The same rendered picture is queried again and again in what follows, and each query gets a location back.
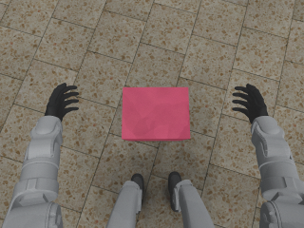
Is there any left robot upper arm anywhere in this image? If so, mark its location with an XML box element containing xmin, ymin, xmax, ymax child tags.
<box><xmin>4</xmin><ymin>201</ymin><xmax>64</xmax><ymax>228</ymax></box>

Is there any right robot forearm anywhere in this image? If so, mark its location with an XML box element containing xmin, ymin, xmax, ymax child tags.
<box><xmin>250</xmin><ymin>116</ymin><xmax>304</xmax><ymax>205</ymax></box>

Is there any right robot upper arm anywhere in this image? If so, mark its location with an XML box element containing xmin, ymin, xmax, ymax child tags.
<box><xmin>259</xmin><ymin>200</ymin><xmax>304</xmax><ymax>228</ymax></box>

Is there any left robot shin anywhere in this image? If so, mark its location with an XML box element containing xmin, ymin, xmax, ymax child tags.
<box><xmin>119</xmin><ymin>180</ymin><xmax>140</xmax><ymax>192</ymax></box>

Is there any robot left thigh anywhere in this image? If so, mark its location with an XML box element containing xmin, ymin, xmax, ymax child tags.
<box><xmin>105</xmin><ymin>185</ymin><xmax>143</xmax><ymax>228</ymax></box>

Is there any robot right hand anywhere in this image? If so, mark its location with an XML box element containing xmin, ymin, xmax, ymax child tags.
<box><xmin>232</xmin><ymin>84</ymin><xmax>269</xmax><ymax>124</ymax></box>

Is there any robot left hand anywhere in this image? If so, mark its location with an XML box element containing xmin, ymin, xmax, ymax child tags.
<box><xmin>45</xmin><ymin>83</ymin><xmax>79</xmax><ymax>122</ymax></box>

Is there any carton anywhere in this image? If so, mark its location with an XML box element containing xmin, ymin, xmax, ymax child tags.
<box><xmin>122</xmin><ymin>86</ymin><xmax>191</xmax><ymax>142</ymax></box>

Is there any left robot forearm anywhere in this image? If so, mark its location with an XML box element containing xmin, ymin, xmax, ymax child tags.
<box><xmin>1</xmin><ymin>115</ymin><xmax>63</xmax><ymax>228</ymax></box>

